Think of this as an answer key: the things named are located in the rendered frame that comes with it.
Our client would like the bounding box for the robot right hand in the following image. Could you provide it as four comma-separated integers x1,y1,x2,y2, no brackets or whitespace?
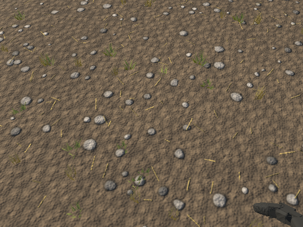
253,202,303,227

